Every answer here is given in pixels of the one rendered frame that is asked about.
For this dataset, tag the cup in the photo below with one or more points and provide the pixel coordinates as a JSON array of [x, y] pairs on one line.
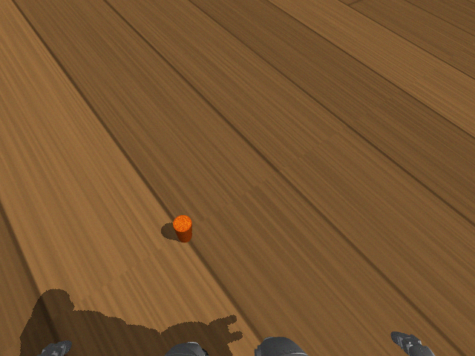
[[183, 228]]

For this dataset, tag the left robot hand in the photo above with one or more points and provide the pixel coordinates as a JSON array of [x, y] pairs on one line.
[[58, 349]]

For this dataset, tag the right robot hand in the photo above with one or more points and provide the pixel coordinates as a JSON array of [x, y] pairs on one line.
[[411, 344]]

